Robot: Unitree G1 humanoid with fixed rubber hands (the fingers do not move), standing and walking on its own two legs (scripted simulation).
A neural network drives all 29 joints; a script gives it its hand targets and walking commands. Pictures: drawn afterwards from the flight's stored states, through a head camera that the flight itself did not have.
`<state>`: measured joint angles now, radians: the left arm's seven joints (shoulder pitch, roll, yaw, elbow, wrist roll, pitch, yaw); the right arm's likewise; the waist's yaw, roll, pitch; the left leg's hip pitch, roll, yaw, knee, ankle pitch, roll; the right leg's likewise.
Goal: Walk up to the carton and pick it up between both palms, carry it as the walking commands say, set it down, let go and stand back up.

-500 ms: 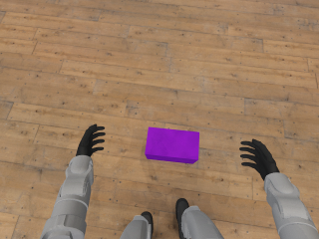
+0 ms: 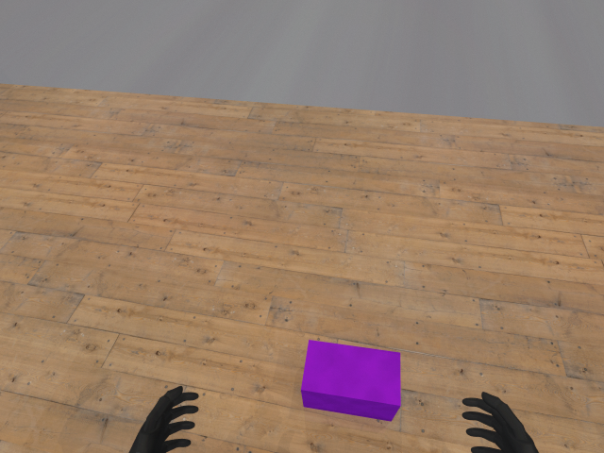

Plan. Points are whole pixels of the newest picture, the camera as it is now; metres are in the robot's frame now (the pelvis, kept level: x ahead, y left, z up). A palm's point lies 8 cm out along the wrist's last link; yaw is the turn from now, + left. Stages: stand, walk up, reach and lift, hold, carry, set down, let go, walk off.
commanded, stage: let go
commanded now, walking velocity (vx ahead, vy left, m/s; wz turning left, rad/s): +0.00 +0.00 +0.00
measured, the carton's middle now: (350, 380) +0.43 -0.08 -0.69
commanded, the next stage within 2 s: stand in 0.34 s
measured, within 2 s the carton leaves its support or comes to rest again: neither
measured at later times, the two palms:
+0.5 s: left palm out of the picture +0.14 +0.25 -0.08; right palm out of the picture +0.16 -0.30 -0.08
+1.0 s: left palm out of the picture +0.13 +0.26 -0.08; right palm out of the picture +0.14 -0.32 -0.10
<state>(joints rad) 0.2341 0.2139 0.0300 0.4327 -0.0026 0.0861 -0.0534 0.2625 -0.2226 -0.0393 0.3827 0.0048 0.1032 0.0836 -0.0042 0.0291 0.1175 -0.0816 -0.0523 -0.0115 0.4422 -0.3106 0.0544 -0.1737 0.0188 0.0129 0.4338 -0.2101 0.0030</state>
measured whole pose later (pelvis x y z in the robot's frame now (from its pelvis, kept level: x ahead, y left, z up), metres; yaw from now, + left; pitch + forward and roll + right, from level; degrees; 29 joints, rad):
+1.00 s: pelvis +0.02 -0.03 +0.00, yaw +1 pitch -1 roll -1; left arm 0.18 0.31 0.04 0.88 0.02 -0.01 0.00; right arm 0.25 -0.35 -0.03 0.77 -0.02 -0.01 -0.02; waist 0.01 0.05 -0.07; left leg -0.08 -0.02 -0.05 0.42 -0.32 0.01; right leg -0.18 0.05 -0.02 0.43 -0.24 -0.04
